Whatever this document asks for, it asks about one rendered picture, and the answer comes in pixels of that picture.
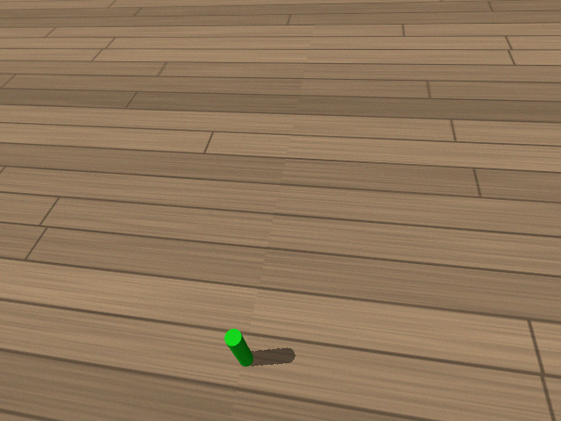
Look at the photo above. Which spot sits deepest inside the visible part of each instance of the can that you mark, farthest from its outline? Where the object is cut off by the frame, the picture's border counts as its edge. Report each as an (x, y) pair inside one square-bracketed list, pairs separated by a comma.
[(235, 341)]

